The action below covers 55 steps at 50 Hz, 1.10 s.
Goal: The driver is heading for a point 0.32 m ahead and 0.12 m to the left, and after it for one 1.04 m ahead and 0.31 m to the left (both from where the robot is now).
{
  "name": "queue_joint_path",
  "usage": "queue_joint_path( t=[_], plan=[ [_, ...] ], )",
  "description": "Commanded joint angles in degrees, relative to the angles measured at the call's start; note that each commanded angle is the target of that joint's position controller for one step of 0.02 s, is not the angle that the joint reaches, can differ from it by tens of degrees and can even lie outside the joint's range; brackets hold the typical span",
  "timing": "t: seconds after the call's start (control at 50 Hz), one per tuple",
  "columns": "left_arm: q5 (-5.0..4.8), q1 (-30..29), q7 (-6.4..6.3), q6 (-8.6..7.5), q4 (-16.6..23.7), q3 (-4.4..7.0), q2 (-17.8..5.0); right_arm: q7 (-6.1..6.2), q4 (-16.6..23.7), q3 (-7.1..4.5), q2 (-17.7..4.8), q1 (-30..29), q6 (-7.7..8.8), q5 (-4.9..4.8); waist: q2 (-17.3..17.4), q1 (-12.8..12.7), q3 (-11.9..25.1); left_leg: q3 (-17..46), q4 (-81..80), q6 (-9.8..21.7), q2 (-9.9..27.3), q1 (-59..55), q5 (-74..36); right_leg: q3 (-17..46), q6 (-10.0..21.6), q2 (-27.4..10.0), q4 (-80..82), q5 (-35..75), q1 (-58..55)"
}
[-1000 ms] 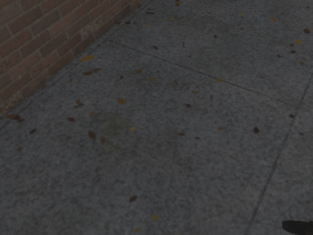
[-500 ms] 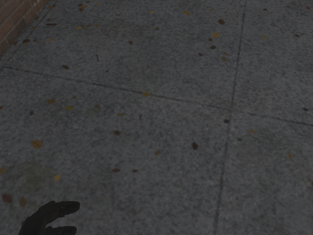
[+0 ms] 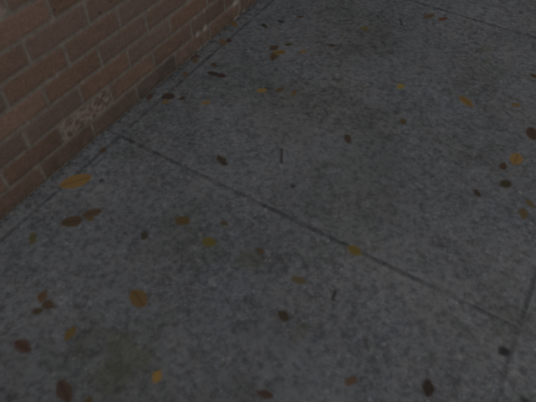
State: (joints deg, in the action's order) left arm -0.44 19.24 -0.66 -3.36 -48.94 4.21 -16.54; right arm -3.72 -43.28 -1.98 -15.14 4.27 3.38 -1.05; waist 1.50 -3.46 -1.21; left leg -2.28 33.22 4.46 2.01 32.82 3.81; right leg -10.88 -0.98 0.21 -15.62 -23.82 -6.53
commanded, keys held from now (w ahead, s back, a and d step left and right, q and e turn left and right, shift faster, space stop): w+q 0.16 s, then q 0.70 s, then no key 0.14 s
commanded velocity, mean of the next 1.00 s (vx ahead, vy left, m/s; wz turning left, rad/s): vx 0.20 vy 0.00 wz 0.54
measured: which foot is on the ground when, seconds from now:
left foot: up 0.00-0.00, down 0.02-0.48, up 0.50-0.88, down 0.90-1.00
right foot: down 0.00-0.04, up 0.06-0.46, down 0.48-0.90, up 0.92-1.00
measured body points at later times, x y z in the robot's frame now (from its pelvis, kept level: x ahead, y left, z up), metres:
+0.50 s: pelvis +0.27 +0.01 +0.00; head +0.30 +0.02 +0.45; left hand +0.40 +0.32 -0.08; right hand +0.44 -0.25 -0.11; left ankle +0.15 +0.09 -0.71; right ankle +0.41 -0.06 -0.73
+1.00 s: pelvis +0.29 +0.05 +0.01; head +0.30 +0.10 +0.46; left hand +0.26 +0.37 -0.11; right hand +0.57 -0.10 -0.06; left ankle +0.25 +0.14 -0.72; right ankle +0.39 -0.07 -0.67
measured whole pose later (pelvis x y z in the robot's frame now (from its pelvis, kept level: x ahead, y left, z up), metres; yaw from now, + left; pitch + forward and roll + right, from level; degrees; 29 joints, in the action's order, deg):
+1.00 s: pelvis +0.29 +0.05 +0.01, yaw +34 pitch +1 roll -2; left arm 0.1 6.8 -1.2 1.4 -42.8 4.8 -18.5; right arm 0.2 -35.0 -3.6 -16.8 12.4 -2.2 1.2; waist -2.1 -0.2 -2.6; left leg 0.3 32.9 2.3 0.3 18.1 16.2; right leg -2.5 -2.7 -3.0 -54.5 -27.1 28.5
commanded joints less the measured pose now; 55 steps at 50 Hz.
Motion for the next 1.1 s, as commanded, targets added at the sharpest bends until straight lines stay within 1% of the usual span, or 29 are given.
queue_joint_path(
  t=[0.02, 0.04, 0.06, 0.08, 0.1, 0.12, 0.14, 0.2, 0.26, 0.36, 0.44, 0.46, 0.48, 0.5, 0.52, 0.54, 0.56, 0.62, 0.68, 0.78, 0.84, 0.88, 0.9, 0.92, 0.94, 0.96, 1.0, 1.02, 1.1],
  plan=[
    [0.05, -1.49, -1.52, 0.86, 3.87, 2.15, -10.38, 0.62, 1.29, -5.14, -12.04, 13.72, 0.33, -0.28, -4.8, 10.35, 9.46, -1.69, -1.73, 4.79, -5.14, -23.24, 2.0, -0.03, 4.5, -12.23, -27.38, 59.57, 7.5],
    [1.37, 2.82, -1.23, -0.22, 6.43, 0.43, -5.56, 1.75, 0.81, -7.14, -18.94, 20.49, -0.12, -0.06, 6.92, 9.79, 16.98, 22.58, -1.54, 13.13, 9.14, -46.01, 2.97, -0.07, 0.73, -6.22, -49.59, 31.72, 30.09],
    [1.24, 3.03, -0.23, -2.52, 7.36, -1.09, -2.53, 1.54, 1.85, -6.38, -18.41, 19.52, 0.23, -0.55, 11.27, 7.74, 24.39, 50.28, -12.74, 20.69, 17.76, -56.73, 11.06, 11.53, -0.84, 3.84, -62.9, -9.45, 45.5],
    [-1.1, -3.12, 0.79, -4.26, 8.53, 0.1, -7.4, 1.52, 2.01, -5.17, -14.17, 19.46, 0.43, -0.08, 6.33, 10.64, 20.49, 45.04, -15.33, 17.25, 16.34, -55.14, 13.63, 17.83, 0.69, 0.02, -65.33, -7.07, 52.0],
    [-1.95, -6.62, 1.03, -5.12, 9.75, -0.07, -7.56, 1.69, 2.19, -4.66, -11.98, 17.05, 0.66, -0.02, 3.36, 9.81, 13.26, 36.7, -15.45, 14.96, 14.22, -47.6, 10.98, 16.6, 1.83, -2.47, -62.14, -2.39, 53.41],
    [-0.79, -7.8, 0.64, -5.34, 9.79, -0.06, -7.14, 1.77, 2.96, -4.14, -10.45, 13.33, 0.68, 0.0, -1.21, 7.22, 7.99, 30.44, -16.01, 13.29, 11.8, -38.22, 5.51, 15.92, 1.9, -4.8, -56.5, 1.3, 51.11],
    [0.41, -7.7, 0.23, -4.9, 9.66, 0.54, -7.87, 1.96, 3.97, -3.56, -8.68, 10.39, 0.69, 0.46, -0.8, 5.07, 5.59, 26.27, -17.12, 12.49, 10.05, -31.06, -0.34, 15.82, 1.49, -6.41, -52.12, 3.49, 46.79],
    [1.29, -5.59, -0.08, -2.81, 9.96, 0.69, -6.47, 2.66, 5.67, -3.81, -9.56, 7.83, 0.66, 1.11, 0.76, 1.95, 3.38, 20.46, -18.76, 13.08, 7.76, -20.87, -18.78, 14.54, -1.11, -6.35, -46.59, 5.3, 40.75],
    [1.79, -8.96, -0.57, -1.98, 11.28, -0.01, -4.31, 3.95, 5.2, -4.61, -11.64, 8.82, 0.02, 0.59, 1.0, 2.33, 3.05, 13.38, -16.29, 10.4, 3.78, -16.5, -30.85, 12.54, -3.2, -3.47, -35.39, 13.6, 38.32],
    [0.61, -17.1, 0.59, -1.97, 13.27, -0.42, -3.91, 5.5, 4.36, -4.74, -11.22, 12.49, -2.8, -0.39, 4.43, 6.07, 5.75, 15.98, -11.36, 5.71, 1.81, -18.85, -19.6, 13.06, -3.32, 1.78, -17.97, 26.48, 32.63],
    [1.06, -13.96, 1.14, -2.73, 12.93, 1.01, -6.97, 6.03, 5.98, -4.51, -9.89, 9.92, -3.59, -0.08, 5.94, 3.25, 6.09, 24.22, -2.69, 3.55, 2.7, -24.04, -13.29, 15.64, -0.48, 1.42, -9.97, 24.15, 29.0],
    [1.69, -11.26, 0.86, -3.23, 12.59, 1.33, -7.83, 5.94, 6.91, -4.11, -8.61, 8.81, -3.46, -0.02, 4.89, 1.63, 7.69, 23.43, 2.65, 1.57, -0.04, -22.74, -10.47, 15.86, 1.37, -1.01, -6.09, 31.87, 22.74],
    [2.84, -7.24, 0.19, -3.27, 12.85, 1.91, -11.19, 5.85, 8.67, -3.02, -5.53, 9.17, -3.09, 1.02, -2.3, 0.86, 14.18, 18.82, 15.98, -1.22, -4.24, -16.26, 3.43, 24.31, 5.52, -11.88, -8.84, 50.31, 9.57],
    [4.06, -6.3, 0.04, -2.22, 12.79, 1.82, -12.12, 5.56, 8.24, -2.34, -3.41, 20.73, -2.75, 0.69, -17.58, 5.85, 20.8, 13.76, 30.53, -4.67, -11.85, -2.32, 40.03, 42.23, 17.43, -26.5, -10.68, 66.55, -5.17],
    [1.6, -6.68, 0.12, -1.19, 12.77, 1.8, -9.82, 5.11, 6.47, -3.35, -9.8, 24.29, -3.08, 0.27, -15.33, 5.85, 22.66, 13.29, 38.65, -6.55, -6.58, 1.34, 37.59, 47.94, 19.84, -28.74, -9.5, 52.59, -3.73],
    [1.16, -8.7, -0.27, -0.43, 14.03, 0.87, -6.24, 5.27, 6.37, -4.56, -13.15, 18.22, -4.12, -0.35, -9.81, 3.46, 16.42, 11.54, 41.96, -8.22, -4.54, 3.77, 32.65, 39.54, 17.18, -23.88, -8.47, 42.6, 0.85],
    [1.5, -10.69, -0.46, 0.48, 14.16, 0.29, -5.05, 5.69, 6.93, -4.83, -13.07, 14.34, -5.3, -0.37, -6.44, 3.18, 12.5, 9.77, 41.65, -9.03, -3.2, 4.3, 28.84, 33.29, 14.65, -20.05, -6.95, 34.81, 6.31],
    [2.16, -14.57, -0.89, 1.74, 13.9, 0.41, -6.29, 5.89, 8.45, -4.31, -9.2, 12.75, -7.27, -0.39, -8.97, 4.71, 5.17, 6.04, 36.38, -9.56, -1.59, -1.12, 22.67, 21.97, 13.05, -13.86, -1.48, 26.67, 20.2],
    [1.97, -14.22, -1.19, 1.94, 13.09, 0.96, -6.91, 5.8, 9.72, -3.68, -6.95, 11.38, -7.01, 0.11, -10.15, 3.97, 6.79, 4.22, 28.89, -9.52, -0.38, -2.81, 20.95, 18.16, 14.91, -15.18, -0.55, 29.95, 18.23],
    [1.16, -15.32, -0.93, 2.84, 12.39, 1.95, -9.11, 4.45, 11.35, -3.49, -7.21, 8.48, -6.9, 0.25, -10.41, 3.04, 8.26, 1.85, 16.67, -7.59, 1.2, -9.51, 16.79, 14.02, 14.91, -17.35, -0.19, 25.72, 18.02],
    [0.3, -15.03, -0.53, 3.2, 11.53, 2.32, -10.06, 3.62, 11.94, -3.96, -7.9, 8.4, -7.05, 0.26, -10.6, 3.44, 7.49, -0.01, 8.62, -5.45, 0.51, -12.87, 15.36, 12.73, 13.19, -18.31, -2.01, 22.33, 17.27],
    [-0.74, -14.66, -0.53, 3.59, 10.54, 2.19, -9.37, 3.32, 10.67, -4.4, -7.77, 11.72, -6.94, 0.57, -9.25, 5.27, 7.47, -1.56, -2.12, -2.65, -1.77, -20.42, 9.59, 10.19, 9.45, -16.61, -6.97, 18.71, 20.15],
    [-0.77, -11.8, -0.27, 3.79, 9.03, 1.7, -7.3, 3.65, 10.27, -4.97, -9.36, 13.57, -6.81, 0.91, -4.7, 5.42, 6.31, 2.72, -8.6, -0.29, -0.51, -25.72, 3.96, 7.08, 5.1, -13.93, -12.86, 12.97, 25.23],
    [1.72, -10.37, 0.42, 3.73, 10.17, 0.28, -2.96, 4.7, 11.38, -6.06, -15.27, 14.16, -6.61, 1.28, 13.05, 3.08, 6.24, 22.94, -12.29, 5.45, 14.6, -33.16, -12.29, 0.63, -1.34, -6.19, -30.34, -5.39, 38.65],
    [1.67, -15.23, -0.24, 3.55, 12.34, 1.1, -5.53, 4.51, 12.91, -6.14, -17.41, 12.61, -5.73, 2.88, 14.86, 5.98, 5.28, 30.37, -14.64, 14.81, 21.56, -26.01, -14.36, 7.53, -2.79, -1.32, -41.93, -14.66, 44.98],
    [0.69, -17.27, -0.64, 3.71, 12.13, 1.81, -7.64, 4.25, 12.53, -5.37, -14.84, 11.65, -4.6, 3.53, 9.6, 6.67, 5.09, 26.0, -15.46, 14.0, 18.49, -23.6, -10.3, 11.4, -2.21, -2.55, -47.74, -11.3, 44.17],
    [0.52, -13.9, -1.18, 4.34, 9.47, 2.21, -7.28, 4.26, 12.14, -4.1, -10.96, 6.04, -3.46, 2.12, 6.27, 3.47, 4.74, 18.42, -14.45, 8.08, 12.53, -23.43, -6.14, 12.81, -1.93, -3.59, -48.34, -2.95, 43.35],
    [0.99, -12.7, -1.31, 4.62, 8.74, 2.3, -7.34, 4.44, 12.1, -3.42, -9.54, 4.35, -3.34, 1.54, 6.9, 2.79, 4.82, 16.24, -14.09, 7.42, 11.44, -22.74, -9.66, 12.46, -2.64, -3.41, -49.09, 0.11, 41.82],
    [0.22, -11.91, -0.76, 4.44, 8.02, 1.32, -4.83, 4.95, 11.17, -2.16, -6.81, 4.07, -3.11, 2.02, 6.16, 2.48, 6.34, 12.47, -12.89, 7.32, 9.07, -24.89, -14.4, 12.62, -3.94, -3.58, -40.8, 5.01, 36.3]
  ],
)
